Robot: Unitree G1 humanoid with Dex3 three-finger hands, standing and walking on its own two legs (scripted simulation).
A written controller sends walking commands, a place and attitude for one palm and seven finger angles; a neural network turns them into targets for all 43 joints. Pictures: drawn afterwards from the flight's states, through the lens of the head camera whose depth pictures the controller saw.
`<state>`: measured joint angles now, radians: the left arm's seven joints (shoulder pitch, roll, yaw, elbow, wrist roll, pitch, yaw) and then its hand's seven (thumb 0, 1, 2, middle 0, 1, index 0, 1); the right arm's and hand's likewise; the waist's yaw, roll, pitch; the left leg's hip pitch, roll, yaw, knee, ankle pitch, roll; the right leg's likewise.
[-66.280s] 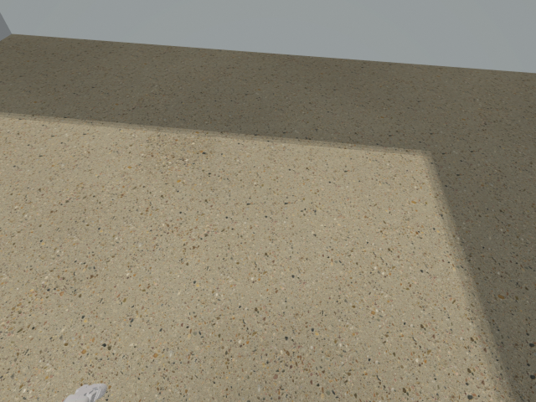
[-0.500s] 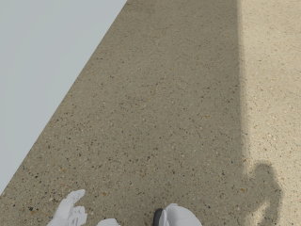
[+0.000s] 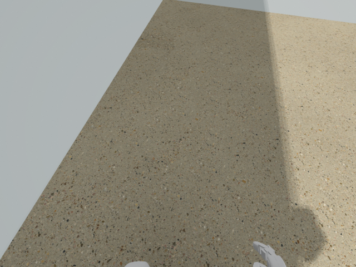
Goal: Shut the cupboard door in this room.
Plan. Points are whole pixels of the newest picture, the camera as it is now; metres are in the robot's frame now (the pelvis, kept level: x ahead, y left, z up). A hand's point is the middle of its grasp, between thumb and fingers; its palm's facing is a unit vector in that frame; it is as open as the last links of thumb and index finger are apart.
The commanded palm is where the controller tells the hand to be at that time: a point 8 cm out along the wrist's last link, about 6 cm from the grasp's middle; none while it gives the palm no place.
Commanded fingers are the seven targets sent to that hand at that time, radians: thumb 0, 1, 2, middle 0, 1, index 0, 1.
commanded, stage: walk to a spot facing it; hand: left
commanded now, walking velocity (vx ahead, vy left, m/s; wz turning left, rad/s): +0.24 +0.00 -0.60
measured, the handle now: out of the picture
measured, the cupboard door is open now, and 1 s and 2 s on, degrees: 66 66 66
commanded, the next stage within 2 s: turn to face it in 0.10 s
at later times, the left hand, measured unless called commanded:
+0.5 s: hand (158, 189) +0.34 +0.10 -0.15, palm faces -0.13 -0.97 -0.23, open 7.4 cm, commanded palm none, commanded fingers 0.00 0.90 0.90 -0.20 -0.30 -0.20 -0.30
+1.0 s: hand (108, 218) +0.24 +0.23 -0.17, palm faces +0.25 -0.94 -0.23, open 7.4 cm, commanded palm none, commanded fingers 0.00 0.90 0.90 -0.20 -0.30 -0.20 -0.30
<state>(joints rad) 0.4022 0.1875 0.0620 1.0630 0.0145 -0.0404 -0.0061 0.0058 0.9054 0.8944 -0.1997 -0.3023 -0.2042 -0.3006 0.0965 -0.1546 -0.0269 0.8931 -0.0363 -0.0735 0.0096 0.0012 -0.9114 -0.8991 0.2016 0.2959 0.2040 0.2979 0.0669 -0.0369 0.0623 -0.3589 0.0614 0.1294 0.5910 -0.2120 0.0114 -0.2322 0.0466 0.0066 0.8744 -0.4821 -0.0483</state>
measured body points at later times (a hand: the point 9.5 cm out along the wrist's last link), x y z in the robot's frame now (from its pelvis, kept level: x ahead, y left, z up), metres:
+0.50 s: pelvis +0.18 -0.06 +0.00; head +0.22 -0.08 +0.45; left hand +0.34 +0.15 -0.13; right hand +0.10 -0.28 -0.16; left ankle +0.11 +0.10 -0.64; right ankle +0.23 -0.16 -0.72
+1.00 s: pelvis +0.22 +0.00 +0.02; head +0.26 +0.05 +0.46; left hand +0.23 +0.28 -0.15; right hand +0.34 -0.24 -0.10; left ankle +0.24 +0.06 -0.72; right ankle +0.23 -0.18 -0.62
